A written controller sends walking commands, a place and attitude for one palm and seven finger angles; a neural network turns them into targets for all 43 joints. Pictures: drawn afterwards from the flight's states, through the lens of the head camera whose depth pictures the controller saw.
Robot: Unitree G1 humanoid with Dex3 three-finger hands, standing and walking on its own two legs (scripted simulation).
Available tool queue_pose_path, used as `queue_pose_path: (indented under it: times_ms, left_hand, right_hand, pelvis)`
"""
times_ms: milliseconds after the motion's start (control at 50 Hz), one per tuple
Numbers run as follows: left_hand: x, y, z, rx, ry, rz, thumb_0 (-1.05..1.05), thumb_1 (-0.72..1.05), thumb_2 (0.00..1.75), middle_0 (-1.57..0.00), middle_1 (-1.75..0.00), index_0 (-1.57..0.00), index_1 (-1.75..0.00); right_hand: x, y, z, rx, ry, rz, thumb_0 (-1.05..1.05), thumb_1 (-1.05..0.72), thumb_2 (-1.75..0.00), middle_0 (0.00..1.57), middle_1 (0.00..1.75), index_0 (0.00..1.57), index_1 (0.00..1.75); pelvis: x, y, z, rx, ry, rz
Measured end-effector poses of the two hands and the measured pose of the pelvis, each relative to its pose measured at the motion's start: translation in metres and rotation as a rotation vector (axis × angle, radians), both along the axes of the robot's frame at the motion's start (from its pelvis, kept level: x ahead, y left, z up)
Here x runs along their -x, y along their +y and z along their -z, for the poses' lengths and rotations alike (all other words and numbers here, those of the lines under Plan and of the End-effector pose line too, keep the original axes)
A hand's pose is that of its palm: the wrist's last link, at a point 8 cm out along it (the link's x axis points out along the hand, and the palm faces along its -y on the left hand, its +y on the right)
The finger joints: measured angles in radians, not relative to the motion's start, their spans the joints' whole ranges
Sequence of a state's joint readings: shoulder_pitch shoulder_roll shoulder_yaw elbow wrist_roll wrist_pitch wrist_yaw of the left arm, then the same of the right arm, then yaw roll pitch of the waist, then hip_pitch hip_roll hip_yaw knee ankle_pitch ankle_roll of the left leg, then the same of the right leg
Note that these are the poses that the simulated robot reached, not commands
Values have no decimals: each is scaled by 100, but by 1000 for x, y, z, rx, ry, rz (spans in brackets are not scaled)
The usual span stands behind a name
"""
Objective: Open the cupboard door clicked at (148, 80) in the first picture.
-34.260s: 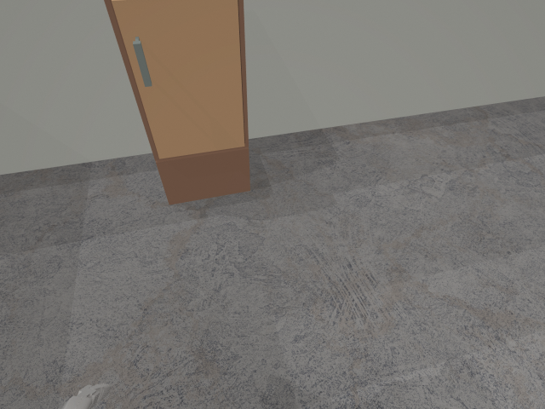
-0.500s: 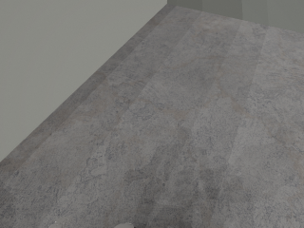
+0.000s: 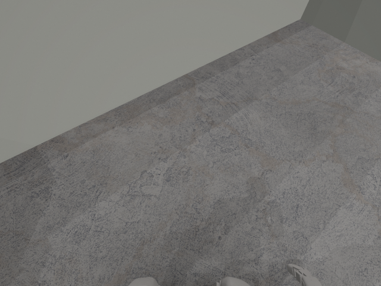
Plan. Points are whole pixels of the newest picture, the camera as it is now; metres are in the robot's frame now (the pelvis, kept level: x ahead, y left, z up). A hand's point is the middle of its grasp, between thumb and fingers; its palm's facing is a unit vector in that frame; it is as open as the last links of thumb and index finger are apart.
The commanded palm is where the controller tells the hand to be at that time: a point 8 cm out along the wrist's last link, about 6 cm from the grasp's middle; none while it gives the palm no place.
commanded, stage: turn to face it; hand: left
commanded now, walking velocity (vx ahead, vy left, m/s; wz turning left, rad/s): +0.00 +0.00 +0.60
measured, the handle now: out of the picture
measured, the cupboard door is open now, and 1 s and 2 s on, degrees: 45 45 45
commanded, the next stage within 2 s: none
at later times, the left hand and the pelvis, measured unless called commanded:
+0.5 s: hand out of the picture +0.05 +0.15 -0.13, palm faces +0.25 -0.93 -0.27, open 7.3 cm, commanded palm none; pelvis +0.01 -0.06 +0.02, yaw +17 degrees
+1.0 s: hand out of the picture -0.01 +0.20 -0.15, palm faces +0.56 -0.79 -0.25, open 7.3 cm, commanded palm none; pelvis +0.03 -0.04 +0.01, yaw +34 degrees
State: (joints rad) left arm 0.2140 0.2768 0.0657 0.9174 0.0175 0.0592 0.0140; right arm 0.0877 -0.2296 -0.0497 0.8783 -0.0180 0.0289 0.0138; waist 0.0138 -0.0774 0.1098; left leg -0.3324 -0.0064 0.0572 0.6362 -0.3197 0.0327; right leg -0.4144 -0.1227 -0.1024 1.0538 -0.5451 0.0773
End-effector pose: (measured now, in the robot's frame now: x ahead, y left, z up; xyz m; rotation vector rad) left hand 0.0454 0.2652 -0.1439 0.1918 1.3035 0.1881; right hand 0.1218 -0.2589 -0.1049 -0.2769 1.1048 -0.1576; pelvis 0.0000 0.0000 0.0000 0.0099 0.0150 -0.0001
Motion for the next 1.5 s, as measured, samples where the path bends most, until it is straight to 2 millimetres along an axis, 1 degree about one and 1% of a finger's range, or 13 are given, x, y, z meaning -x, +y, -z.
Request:
queue_pose_path:
  times_ms: [160,300,360,500,620,720,780,900,1020,1140,1280,1380,1500]
  left_hand:
    - [-21,-1,-27,-24,-102,-39,1,91,90,-19,-30,-20,-29]
    - [-34,-29,-37,-68,-182,-65,0,91,90,-19,-30,-20,-30]
    - [-23,-46,-42,-81,-181,-87,0,91,90,-19,-30,-20,-30]
    - [16,-76,-45,-41,-117,-202,0,91,90,-20,-30,-21,-30]
    - [58,-79,-31,-12,-80,-330,0,92,90,-20,-30,-21,-30]
    - [101,-64,-4,9,-32,-436,0,91,90,-20,-30,-21,-30]
    - [117,-52,3,6,9,-481,0,91,90,-20,-30,-21,-30]
    - [107,-37,-15,-19,-59,-529,1,91,90,-19,-30,-20,-29]
    - [85,-37,-31,-57,-132,-551,1,91,90,-19,-30,-20,-29]
    - [65,-56,-37,-116,-187,-579,0,91,90,-19,-30,-20,-30]
    - [82,-101,-44,-91,-138,-683,0,91,90,-20,-30,-21,-30]
    - [105,-128,-37,-45,-102,-781,0,91,90,-20,-30,-21,-30]
    - [158,-147,-13,5,-40,-914,0,91,90,-20,-30,-21,-30]
  right_hand:
    - [14,4,3,-27,86,-41,0,-91,-90,20,30,20,30]
    - [22,-24,29,-71,158,-56,0,-90,-90,20,30,20,30]
    - [14,-37,35,-76,181,-71,0,-91,-90,20,30,20,30]
    - [-20,-44,21,-63,195,-158,0,-91,-90,20,30,20,30]
    - [-67,-18,13,-35,161,-293,0,-91,-90,20,30,20,30]
    - [-113,27,11,-13,49,-420,0,-91,-90,20,30,20,30]
    - [-124,47,4,-6,-2,-472,0,-91,-90,20,30,20,30]
    - [-122,58,-6,13,31,-529,0,-91,-90,20,30,20,30]
    - [-119,50,2,-3,97,-555,0,-90,-90,20,30,20,30]
    - [-133,28,28,-24,159,-569,0,-90,-90,20,30,20,30]
    - [-165,29,24,-10,204,-643,0,-91,-90,20,30,20,30]
    - [-188,58,15,2,189,-739,1,-91,-90,20,30,20,30]
    - [-212,127,8,5,99,-891,1,-91,-90,20,30,20,30]
  pelvis:
    - [-1,-9,-13,14,8,-74]
    - [-6,-41,-4,-6,18,-154]
    - [-6,-51,-5,-12,7,-195]
    - [-15,-62,-18,-40,2,-296]
    - [-19,-58,-15,-35,-2,-384]
    - [-18,-41,2,-9,-4,-448]
    - [-16,-37,4,-10,-9,-478]
    - [-18,-36,-10,18,-8,-541]
    - [-29,-46,-14,23,-1,-602]
    - [-49,-68,-3,2,15,-676]
    - [-63,-74,-14,-24,6,-785]
    - [-68,-72,-17,-38,6,-857]
    - [-61,-59,-7,-21,-6,-938]
